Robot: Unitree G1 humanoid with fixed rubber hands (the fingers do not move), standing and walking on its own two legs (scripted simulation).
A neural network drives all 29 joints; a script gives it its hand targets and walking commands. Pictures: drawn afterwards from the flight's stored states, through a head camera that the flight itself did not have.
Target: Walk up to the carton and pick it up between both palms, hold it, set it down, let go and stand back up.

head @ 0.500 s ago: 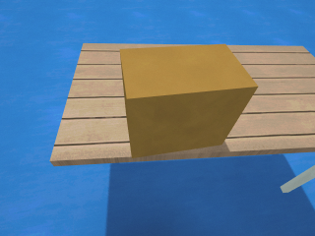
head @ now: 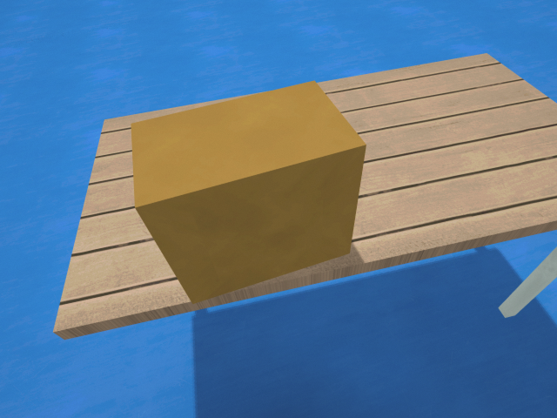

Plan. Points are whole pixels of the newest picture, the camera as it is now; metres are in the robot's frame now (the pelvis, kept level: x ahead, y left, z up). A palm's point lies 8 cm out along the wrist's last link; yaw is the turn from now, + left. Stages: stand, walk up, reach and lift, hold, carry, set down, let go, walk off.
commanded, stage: walk up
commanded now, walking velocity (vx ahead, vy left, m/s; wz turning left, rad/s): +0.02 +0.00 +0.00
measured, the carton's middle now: (251, 195) +0.50 +0.03 +0.03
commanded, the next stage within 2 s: none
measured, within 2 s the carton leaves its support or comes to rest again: neither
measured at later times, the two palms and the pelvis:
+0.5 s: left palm out of the picture +0.04 +0.24 -0.15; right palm out of the picture -0.04 -0.30 -0.10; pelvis +0.01 -0.03 +0.01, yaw +7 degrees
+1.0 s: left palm out of the picture +0.04 +0.12 -0.13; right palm (449, 344) +0.26 -0.28 -0.14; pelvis +0.10 -0.09 +0.00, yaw +16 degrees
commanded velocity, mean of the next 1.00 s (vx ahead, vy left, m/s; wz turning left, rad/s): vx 0.09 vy -0.07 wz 0.21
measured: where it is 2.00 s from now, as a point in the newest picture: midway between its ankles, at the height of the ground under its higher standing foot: outside the picture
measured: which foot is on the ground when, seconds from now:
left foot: down 0.00-0.62, up 0.64-1.00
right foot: down 0.00-0.26, up 0.28-0.58, down 0.60-1.00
